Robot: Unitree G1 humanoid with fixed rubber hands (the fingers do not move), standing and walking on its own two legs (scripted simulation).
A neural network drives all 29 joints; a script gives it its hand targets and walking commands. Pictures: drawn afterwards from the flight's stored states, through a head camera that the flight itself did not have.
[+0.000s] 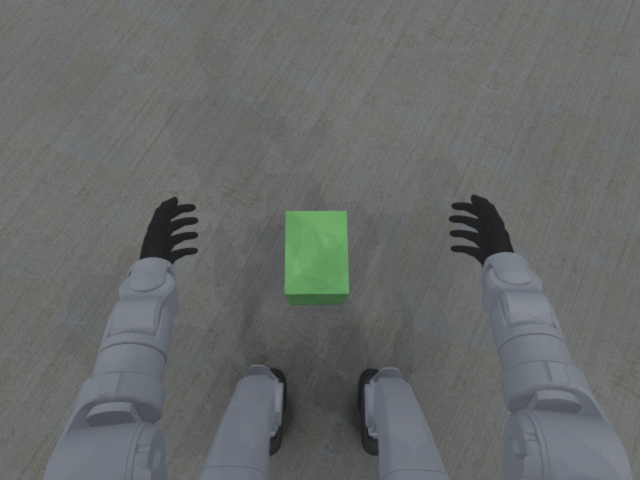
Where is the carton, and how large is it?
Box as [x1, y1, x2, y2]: [285, 211, 348, 304]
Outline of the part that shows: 286,211 285,295 290,304 341,303 348,294 346,211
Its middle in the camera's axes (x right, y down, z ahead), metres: -0.01 +0.05 +0.99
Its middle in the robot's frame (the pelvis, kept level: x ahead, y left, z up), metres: +0.47 +0.02 -0.57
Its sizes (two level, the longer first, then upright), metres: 0.193 0.142 0.236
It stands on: the floor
